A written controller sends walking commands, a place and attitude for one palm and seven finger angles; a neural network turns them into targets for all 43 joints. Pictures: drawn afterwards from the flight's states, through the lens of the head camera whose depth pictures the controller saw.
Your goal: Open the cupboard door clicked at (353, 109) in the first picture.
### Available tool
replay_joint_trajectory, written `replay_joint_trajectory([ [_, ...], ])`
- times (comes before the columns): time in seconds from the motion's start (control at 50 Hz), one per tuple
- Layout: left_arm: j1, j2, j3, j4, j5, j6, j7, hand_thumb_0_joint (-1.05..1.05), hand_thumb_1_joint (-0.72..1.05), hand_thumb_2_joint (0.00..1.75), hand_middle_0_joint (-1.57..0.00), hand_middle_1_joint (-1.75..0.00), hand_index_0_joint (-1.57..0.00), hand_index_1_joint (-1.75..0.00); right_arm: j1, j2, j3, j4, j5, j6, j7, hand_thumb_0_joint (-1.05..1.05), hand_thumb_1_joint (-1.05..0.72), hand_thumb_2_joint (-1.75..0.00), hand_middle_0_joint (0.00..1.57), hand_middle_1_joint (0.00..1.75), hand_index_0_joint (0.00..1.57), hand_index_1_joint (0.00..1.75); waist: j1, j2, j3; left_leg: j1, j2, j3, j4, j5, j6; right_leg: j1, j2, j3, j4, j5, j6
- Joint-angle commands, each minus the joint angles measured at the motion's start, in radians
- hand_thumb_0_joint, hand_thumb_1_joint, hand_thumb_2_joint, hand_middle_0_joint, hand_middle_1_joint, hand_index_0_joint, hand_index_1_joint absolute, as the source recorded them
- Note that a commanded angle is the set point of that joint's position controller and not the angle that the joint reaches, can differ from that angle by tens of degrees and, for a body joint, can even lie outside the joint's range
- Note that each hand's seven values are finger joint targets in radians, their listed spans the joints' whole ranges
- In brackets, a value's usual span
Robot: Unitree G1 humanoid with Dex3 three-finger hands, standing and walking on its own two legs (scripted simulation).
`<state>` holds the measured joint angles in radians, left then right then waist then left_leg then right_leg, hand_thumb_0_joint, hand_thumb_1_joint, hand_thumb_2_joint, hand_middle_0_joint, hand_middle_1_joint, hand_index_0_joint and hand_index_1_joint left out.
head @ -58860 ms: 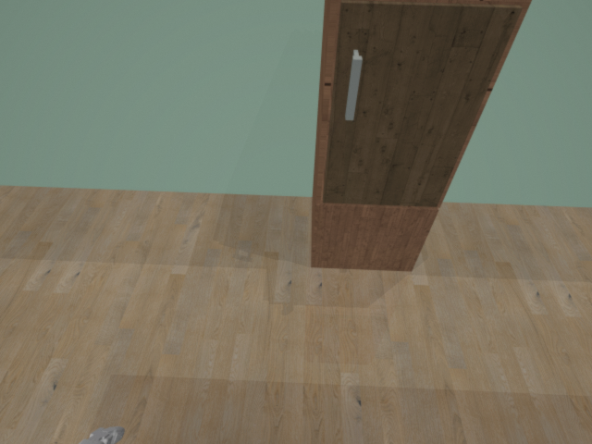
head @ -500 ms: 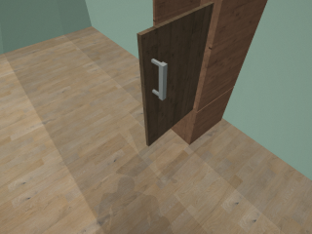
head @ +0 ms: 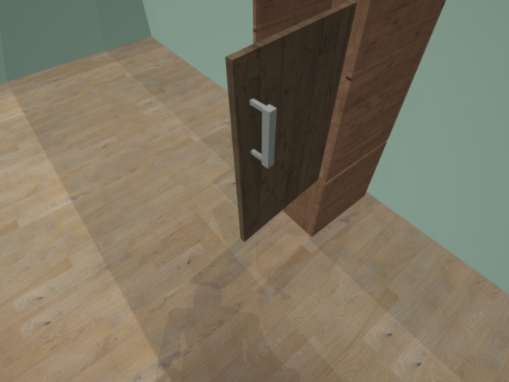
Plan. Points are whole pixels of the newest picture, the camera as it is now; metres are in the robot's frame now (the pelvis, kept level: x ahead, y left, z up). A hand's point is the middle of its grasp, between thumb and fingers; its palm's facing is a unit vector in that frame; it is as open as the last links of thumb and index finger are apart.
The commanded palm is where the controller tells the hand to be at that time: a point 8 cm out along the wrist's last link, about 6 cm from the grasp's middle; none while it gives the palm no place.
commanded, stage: look to check the result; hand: left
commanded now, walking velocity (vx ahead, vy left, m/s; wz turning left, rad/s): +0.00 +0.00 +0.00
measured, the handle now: (261, 134) +0.58 +0.02 +0.05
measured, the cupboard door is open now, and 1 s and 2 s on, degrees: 95 95 95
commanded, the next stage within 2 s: stand and wait in 0.26 s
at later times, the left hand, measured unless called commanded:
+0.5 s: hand out of the picture +0.05 +0.19 -0.17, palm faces +0.01 -0.97 -0.25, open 7.4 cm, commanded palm none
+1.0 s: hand out of the picture +0.06 +0.19 -0.16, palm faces +0.00 -0.96 -0.28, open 7.4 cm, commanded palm none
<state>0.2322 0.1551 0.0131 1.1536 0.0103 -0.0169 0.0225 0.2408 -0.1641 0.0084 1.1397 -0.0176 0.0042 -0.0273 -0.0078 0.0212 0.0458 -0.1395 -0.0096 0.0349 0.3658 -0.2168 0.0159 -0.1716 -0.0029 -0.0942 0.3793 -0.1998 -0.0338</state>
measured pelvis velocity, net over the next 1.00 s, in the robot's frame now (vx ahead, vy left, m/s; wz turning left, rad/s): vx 0.01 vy -0.02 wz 0.00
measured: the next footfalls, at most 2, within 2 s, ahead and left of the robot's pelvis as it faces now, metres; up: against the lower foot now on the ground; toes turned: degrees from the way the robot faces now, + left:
none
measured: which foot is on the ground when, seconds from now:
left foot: down 0.00-1.00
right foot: down 0.00-1.00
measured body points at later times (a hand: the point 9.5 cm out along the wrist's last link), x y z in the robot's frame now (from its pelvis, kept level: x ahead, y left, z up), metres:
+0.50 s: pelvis +0.01 -0.01 +0.00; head +0.03 -0.02 +0.45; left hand +0.05 +0.24 -0.15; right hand +0.04 -0.26 -0.16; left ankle -0.01 +0.11 -0.75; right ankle +0.00 -0.09 -0.75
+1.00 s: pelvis +0.01 -0.02 +0.00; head +0.03 -0.04 +0.45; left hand +0.06 +0.24 -0.14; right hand +0.05 -0.28 -0.16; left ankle -0.01 +0.11 -0.75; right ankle +0.00 -0.09 -0.75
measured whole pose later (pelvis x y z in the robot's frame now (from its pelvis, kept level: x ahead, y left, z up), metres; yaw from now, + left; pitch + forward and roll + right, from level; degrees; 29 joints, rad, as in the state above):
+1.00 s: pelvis +0.01 -0.02 +0.00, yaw +0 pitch -1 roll +0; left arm 0.16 0.23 0.02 1.15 0.01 -0.03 0.01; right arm 0.18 -0.24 0.01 1.14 -0.02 0.01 -0.02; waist -0.01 0.03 0.05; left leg -0.08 0.02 0.03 0.30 -0.20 -0.02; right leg -0.12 0.03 -0.10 0.31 -0.19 -0.07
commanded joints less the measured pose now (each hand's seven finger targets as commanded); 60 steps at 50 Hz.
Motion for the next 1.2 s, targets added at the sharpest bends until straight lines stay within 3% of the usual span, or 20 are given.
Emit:
replay_joint_trajectory([
  [0.0,0.039,0.135,0.022,-0.03,-0.004,-0.01,0.011,0.0,0.9,0.9,-0.2,-0.3,-0.2,-0.3,0.053,-0.112,-0.016,-0.021,-0.003,-0.014,-0.009,0.0,-0.9,-0.9,0.2,0.3,0.2,0.3,0.003,-0.004,0.001,-0.036,0.112,-0.097,-0.069,0.142,0.014,0.038,-0.12,0.117,-0.068,0.104,-0.015],
  [0.26,0.006,0.174,0.028,-0.041,-0.004,-0.018,0.01,0.0,0.9,0.9,-0.2,-0.3,-0.2,-0.3,0.018,-0.149,-0.021,-0.024,-0.003,-0.017,-0.01,0.0,-0.9,-0.9,0.2,0.3,0.2,0.3,0.002,-0.011,-0.037,0.0,0.118,-0.093,-0.069,0.197,0.012,0.08,-0.129,0.118,-0.072,0.206,-0.019],
  [0.46,-0.024,0.2,0.029,-0.046,-0.004,-0.018,0.007,0.0,0.9,0.9,-0.2,-0.3,-0.2,-0.3,-0.007,-0.173,-0.023,-0.029,-0.002,-0.016,-0.008,0.0,-0.9,-0.9,0.2,0.3,0.2,0.3,0.002,-0.018,-0.022,0.005,0.121,-0.089,-0.081,0.182,0.008,0.081,-0.13,0.121,-0.089,0.202,-0.018],
  [0.58,-0.033,0.216,0.032,-0.05,-0.005,-0.022,0.007,0.0,0.9,0.9,-0.2,-0.3,-0.2,-0.3,-0.018,-0.192,-0.025,-0.032,-0.003,-0.017,-0.009,0.0,-0.9,-0.9,0.2,0.3,0.2,0.3,0.003,-0.017,-0.049,0.019,0.122,-0.087,-0.077,0.197,0.007,0.102,-0.131,0.128,-0.092,0.244,-0.019],
  [1.18,-0.071,0.263,0.037,-0.05,-0.004,-0.027,0.006,0.0,0.9,0.9,-0.2,-0.3,-0.2,-0.3,-0.043,-0.234,-0.031,-0.038,-0.003,-0.013,-0.005,0.0,-0.9,-0.9,0.2,0.3,0.2,0.3,0.002,-0.026,-0.038,0.033,0.126,-0.075,-0.092,0.145,0.001,0.095,-0.134,0.15,-0.135,0.214,-0.012],
])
